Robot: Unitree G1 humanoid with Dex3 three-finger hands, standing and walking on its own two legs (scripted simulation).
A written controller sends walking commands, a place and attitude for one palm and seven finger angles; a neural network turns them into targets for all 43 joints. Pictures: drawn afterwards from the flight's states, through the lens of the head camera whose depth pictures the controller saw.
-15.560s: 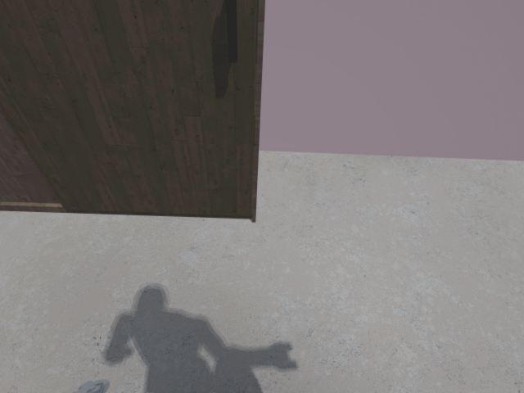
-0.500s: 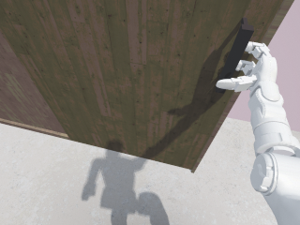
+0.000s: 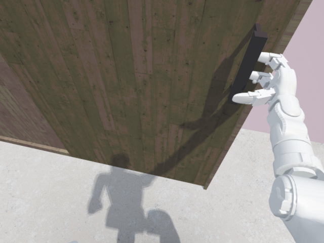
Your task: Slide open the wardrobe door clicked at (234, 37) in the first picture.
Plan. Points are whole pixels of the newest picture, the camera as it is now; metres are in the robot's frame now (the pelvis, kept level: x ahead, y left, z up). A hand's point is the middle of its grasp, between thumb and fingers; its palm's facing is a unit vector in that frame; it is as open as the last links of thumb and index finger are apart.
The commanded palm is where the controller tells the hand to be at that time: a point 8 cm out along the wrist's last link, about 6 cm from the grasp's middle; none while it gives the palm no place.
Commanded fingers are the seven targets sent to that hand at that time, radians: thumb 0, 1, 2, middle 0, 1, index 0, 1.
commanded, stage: slide the fingers in behind the handle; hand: right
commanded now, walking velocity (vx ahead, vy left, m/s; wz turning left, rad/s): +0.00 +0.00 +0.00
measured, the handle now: (243, 67) +0.53 -0.13 +0.17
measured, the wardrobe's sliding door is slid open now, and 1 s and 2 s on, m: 0.00 0.00 0.00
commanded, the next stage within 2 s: grip the handle and tug to test in 1.60 s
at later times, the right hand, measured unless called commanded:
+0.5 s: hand (245, 82) +0.47 -0.13 +0.17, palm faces +0.09 +1.00 +0.00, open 14.0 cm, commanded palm +0.44 -0.18 +0.18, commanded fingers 0.00 0.50 -0.30 0.30 1.20 0.30 1.20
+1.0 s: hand (236, 79) +0.48 -0.11 +0.17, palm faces +0.09 +1.00 +0.01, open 14.0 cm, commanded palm +0.44 -0.16 +0.18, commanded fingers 0.00 0.50 -0.30 0.30 1.20 0.30 1.20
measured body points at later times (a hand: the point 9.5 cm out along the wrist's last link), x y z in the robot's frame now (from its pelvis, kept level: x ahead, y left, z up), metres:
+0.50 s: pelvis +0.00 +0.01 +0.00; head +0.02 +0.02 +0.45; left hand +0.06 +0.26 -0.12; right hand +0.46 -0.18 +0.18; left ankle -0.03 +0.12 -0.73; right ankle +0.00 -0.12 -0.73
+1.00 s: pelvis -0.01 +0.01 +0.00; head +0.02 +0.01 +0.45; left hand +0.04 +0.26 -0.13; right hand +0.46 -0.16 +0.18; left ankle -0.03 +0.12 -0.73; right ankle +0.00 -0.12 -0.73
